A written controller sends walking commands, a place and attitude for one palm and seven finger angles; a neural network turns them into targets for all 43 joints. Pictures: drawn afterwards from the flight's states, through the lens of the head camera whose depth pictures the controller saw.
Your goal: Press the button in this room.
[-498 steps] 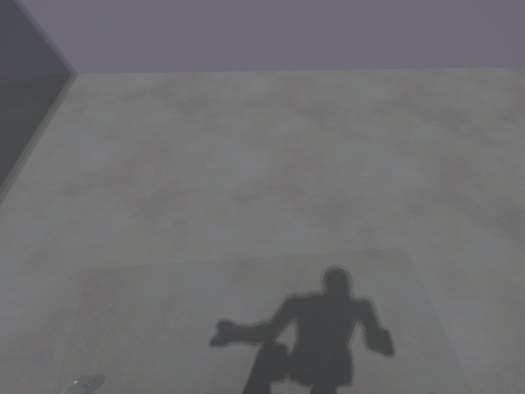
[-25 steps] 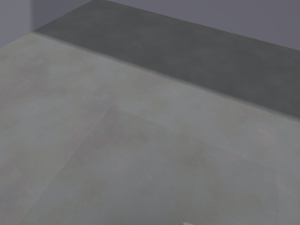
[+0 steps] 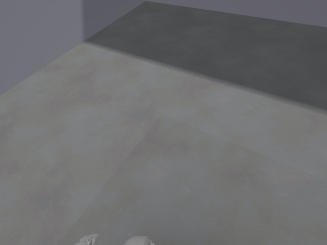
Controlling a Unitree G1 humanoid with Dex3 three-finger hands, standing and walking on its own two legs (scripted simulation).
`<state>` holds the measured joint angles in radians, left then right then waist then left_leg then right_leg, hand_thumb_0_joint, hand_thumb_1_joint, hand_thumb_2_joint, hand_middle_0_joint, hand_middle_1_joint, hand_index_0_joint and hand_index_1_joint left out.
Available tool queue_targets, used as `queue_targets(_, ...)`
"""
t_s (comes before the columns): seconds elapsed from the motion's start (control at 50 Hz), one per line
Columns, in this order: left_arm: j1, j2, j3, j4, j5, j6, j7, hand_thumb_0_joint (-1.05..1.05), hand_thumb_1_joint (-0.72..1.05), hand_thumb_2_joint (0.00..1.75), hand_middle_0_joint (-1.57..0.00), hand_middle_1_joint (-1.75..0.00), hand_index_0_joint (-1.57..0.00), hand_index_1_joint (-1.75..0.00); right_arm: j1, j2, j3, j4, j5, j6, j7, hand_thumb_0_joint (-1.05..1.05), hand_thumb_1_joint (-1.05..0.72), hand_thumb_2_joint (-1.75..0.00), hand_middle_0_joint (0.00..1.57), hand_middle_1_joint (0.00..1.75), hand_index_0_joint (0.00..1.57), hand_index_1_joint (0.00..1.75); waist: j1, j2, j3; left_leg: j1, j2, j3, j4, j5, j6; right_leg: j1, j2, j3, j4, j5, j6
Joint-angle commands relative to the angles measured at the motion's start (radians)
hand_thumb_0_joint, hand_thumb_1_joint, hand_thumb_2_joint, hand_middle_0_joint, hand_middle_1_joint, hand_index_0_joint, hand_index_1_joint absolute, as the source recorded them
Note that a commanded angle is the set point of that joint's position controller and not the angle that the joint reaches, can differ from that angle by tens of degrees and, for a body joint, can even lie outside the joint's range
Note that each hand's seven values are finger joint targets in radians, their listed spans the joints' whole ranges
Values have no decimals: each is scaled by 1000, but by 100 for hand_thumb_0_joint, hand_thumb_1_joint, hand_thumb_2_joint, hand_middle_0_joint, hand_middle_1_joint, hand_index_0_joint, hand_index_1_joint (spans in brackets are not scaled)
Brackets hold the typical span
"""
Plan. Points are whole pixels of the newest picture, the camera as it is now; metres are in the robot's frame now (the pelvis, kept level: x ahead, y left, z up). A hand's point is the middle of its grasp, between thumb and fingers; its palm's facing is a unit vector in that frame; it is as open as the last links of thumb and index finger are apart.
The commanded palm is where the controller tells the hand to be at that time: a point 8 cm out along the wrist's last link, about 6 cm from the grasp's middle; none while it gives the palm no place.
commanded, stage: turn or walk to find it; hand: left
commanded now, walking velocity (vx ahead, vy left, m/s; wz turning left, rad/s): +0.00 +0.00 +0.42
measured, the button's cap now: out of the picture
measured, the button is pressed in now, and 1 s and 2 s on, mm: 0 0 0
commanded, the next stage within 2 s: none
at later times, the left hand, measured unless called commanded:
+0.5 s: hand out of the picture -0.05 +0.26 -0.19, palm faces +0.28 -0.93 -0.24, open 7.4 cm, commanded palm none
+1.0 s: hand out of the picture -0.01 +0.21 -0.14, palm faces +0.40 -0.87 -0.29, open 7.4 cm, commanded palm none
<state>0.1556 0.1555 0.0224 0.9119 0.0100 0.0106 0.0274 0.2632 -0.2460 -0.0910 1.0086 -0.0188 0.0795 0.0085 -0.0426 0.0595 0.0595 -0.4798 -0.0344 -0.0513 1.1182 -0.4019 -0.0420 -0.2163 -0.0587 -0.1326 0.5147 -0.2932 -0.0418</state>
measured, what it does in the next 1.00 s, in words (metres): steps on the spot, turning left: left foot, then right foot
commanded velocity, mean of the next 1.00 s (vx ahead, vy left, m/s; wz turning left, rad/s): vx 0.00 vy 0.00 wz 0.42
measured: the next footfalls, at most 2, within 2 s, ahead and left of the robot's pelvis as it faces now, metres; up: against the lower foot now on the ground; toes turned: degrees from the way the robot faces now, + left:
left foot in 0.36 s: +0.00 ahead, +0.15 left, +0.00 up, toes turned +15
right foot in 0.90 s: +0.03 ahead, -0.08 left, +0.00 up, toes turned +18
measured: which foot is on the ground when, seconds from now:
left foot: up 0.00-0.34, down 0.36-0.90, up 0.92-1.00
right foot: down 0.00-0.36, up 0.38-0.88, down 0.90-1.00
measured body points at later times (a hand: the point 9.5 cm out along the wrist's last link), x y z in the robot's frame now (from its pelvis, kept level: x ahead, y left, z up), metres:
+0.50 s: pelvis -0.02 +0.05 +0.00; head -0.01 +0.08 +0.44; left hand -0.06 +0.31 -0.17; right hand +0.14 -0.17 -0.13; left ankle -0.04 +0.14 -0.74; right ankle -0.02 -0.10 -0.67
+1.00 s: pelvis -0.04 -0.01 +0.00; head +0.00 -0.04 +0.44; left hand -0.03 +0.25 -0.12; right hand +0.06 -0.24 -0.18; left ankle -0.07 +0.12 -0.69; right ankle -0.01 -0.09 -0.74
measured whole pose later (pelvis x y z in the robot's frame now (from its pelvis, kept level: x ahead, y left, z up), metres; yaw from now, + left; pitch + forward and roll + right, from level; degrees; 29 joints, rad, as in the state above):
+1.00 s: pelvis -0.04 -0.01 +0.00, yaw +24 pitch -1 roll +2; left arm 0.15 0.16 0.03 0.91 0.01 0.02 0.03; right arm 0.28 -0.23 -0.09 1.00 -0.02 0.08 0.00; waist -0.05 0.06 0.05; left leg -0.45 -0.07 -0.07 0.91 -0.43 -0.02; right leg -0.24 -0.04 -0.10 0.55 -0.31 -0.04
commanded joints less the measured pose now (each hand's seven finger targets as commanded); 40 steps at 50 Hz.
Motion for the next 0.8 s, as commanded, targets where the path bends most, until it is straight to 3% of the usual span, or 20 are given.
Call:
queue_targets(0.0,36,179,46,-51,3,-31,8,0,90,90,-20,-30,-20,-30,17,-59,-10,-53,-5,-20,5,0,-90,-90,20,30,20,30,30,-212,-42,-98,53,-4,98,64,-31,107,-234,133,-202,333,-50)
queue_targets(0.14,125,211,61,-12,16,-26,10,0,90,90,-20,-30,-20,-30,-91,-46,7,-77,0,-22,2,0,-90,-90,20,30,20,30,75,-217,-44,-49,83,51,-113,-30,-43,159,-289,114,-164,462,-92)
queue_targets(0.24,149,248,72,9,22,-15,6,0,90,90,-20,-30,-20,-30,-134,-35,24,-94,11,-41,1,0,-90,-90,20,30,20,30,97,-255,-84,71,69,116,-361,-62,-17,178,-309,88,-88,569,-105)
queue_targets(0.28,129,257,74,17,19,-12,4,0,90,90,-20,-30,-20,-30,-96,-42,24,-90,12,-48,-2,0,-90,-90,20,30,20,30,68,-254,-103,161,61,141,-499,31,-7,149,-304,56,-37,551,-73)
queue_targets(0.3,113,256,74,15,12,-8,3,0,90,90,-20,-30,-20,-30,-64,-54,21,-82,10,-53,-2,0,-90,-90,20,30,20,30,43,-222,-113,253,63,142,-610,141,1,97,-288,23,11,478,-37)
queue_targets(0.32,102,236,70,10,5,-1,0,0,90,90,-20,-30,-20,-30,-27,-89,13,-75,8,-61,2,0,-90,-90,20,30,20,30,16,-112,-127,384,99,89,-722,282,17,-8,-247,-20,121,345,14)
queue_targets(0.34,121,178,60,-17,-3,6,-5,0,90,90,-20,-30,-20,-30,5,-188,-8,-80,-1,-70,-3,0,-90,-90,20,30,20,30,1,161,-151,518,322,-214,-763,549,117,-245,-114,-71,314,-47,93)
queue_targets(0.36,62,144,40,-48,2,15,-3,0,90,90,-20,-30,-20,-30,53,-244,-20,-67,2,-62,-10,0,-90,-90,20,30,20,30,-25,239,-132,478,450,-311,-782,796,222,-316,-57,-4,466,-381,115)
queue_targets(0.38,44,167,44,-47,6,24,-1,0,90,90,-20,-30,-20,-30,40,-233,-16,-65,-1,-58,-15,0,-90,-90,20,30,20,30,-19,138,-119,433,452,-254,-773,725,252,-300,-72,60,550,-349,102)
queue_targets(0.4,23,159,48,-30,9,32,1,0,90,90,-20,-30,-20,-30,3,-200,-8,-68,-3,-64,-25,0,-90,-90,20,30,20,30,-12,197,-88,383,383,-231,-796,669,219,-316,-79,96,571,-287,107)
queue_targets(0.46,50,174,58,3,10,28,-15,0,90,90,-20,-30,-20,-30,-93,-153,12,-100,0,-69,-30,0,-90,-90,20,30,20,30,35,106,-42,354,284,-141,-797,595,176,-326,-63,105,630,-128,117)
queue_targets(0.5,75,171,56,15,8,27,-15,0,90,90,-20,-30,-20,-30,-88,-153,11,-107,5,-75,-27,0,-90,-90,20,30,20,30,42,69,-59,365,259,-109,-805,588,168,-315,-57,103,632,-78,127)
queue_targets(0.56,58,171,58,7,10,28,-13,0,90,90,-20,-30,-20,-30,-57,-142,8,-104,5,-77,-26,0,-90,-90,20,30,20,30,34,69,-54,350,250,-138,-826,533,169,-310,-54,115,608,-53,138)
queue_targets(0.64,19,163,56,-20,8,29,-9,0,90,90,-20,-30,-20,-30,-35,-143,-1,-107,1,-72,-23,0,-90,-90,20,30,20,30,19,79,-56,348,263,-208,-829,441,201,-306,-46,122,522,-88,141)
queue_targets(0.7,-30,147,51,-49,4,25,-7,0,90,90,-20,-30,-20,-30,-8,-145,-8,-101,-5,-68,-23,0,-90,-90,20,30,20,30,1,81,-62,352,271,-272,-809,454,222,-281,-25,123,414,-149,132)
queue_targets(0.78,-7,133,44,-52,-3,15,-4,0,90,90,-20,-30,-20,-30,-19,-149,-14,-103,-9,-61,-22,0,-90,-90,20,30,20,30,13,102,-101,317,247,-301,-765,512,216,-158,16,107,225,-150,113)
